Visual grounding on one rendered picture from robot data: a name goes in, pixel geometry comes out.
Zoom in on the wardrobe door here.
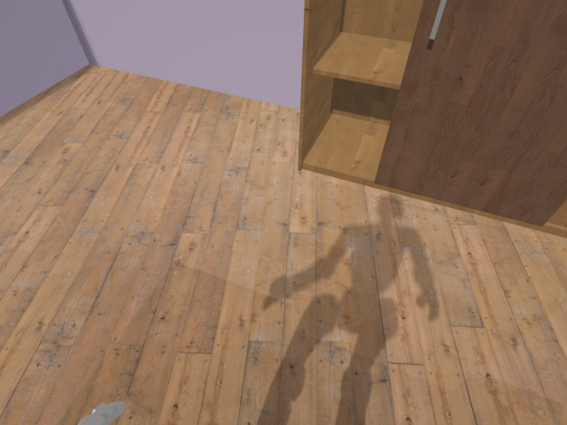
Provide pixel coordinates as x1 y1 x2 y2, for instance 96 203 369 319
547 200 567 227
374 0 567 227

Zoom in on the left robot hand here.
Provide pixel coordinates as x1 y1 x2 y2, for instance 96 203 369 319
78 401 126 425

